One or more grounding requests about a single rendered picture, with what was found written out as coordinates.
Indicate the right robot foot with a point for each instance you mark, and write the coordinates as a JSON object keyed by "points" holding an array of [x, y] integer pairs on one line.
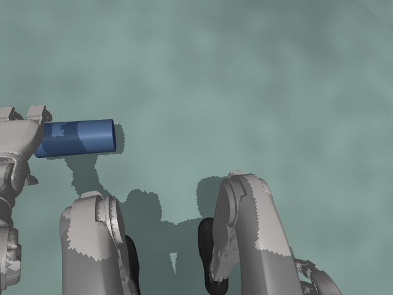
{"points": [[205, 245]]}

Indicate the bottle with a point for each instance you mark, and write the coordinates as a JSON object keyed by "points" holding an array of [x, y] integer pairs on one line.
{"points": [[77, 137]]}

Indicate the left robot hand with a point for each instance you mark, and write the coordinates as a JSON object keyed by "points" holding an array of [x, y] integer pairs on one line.
{"points": [[23, 137]]}

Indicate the left robot foot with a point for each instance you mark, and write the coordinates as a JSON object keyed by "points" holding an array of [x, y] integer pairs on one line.
{"points": [[133, 263]]}

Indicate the right robot hand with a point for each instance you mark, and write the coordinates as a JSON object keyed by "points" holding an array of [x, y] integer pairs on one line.
{"points": [[322, 284]]}

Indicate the left robot arm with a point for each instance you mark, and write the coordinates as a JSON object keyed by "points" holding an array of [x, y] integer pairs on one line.
{"points": [[13, 171]]}

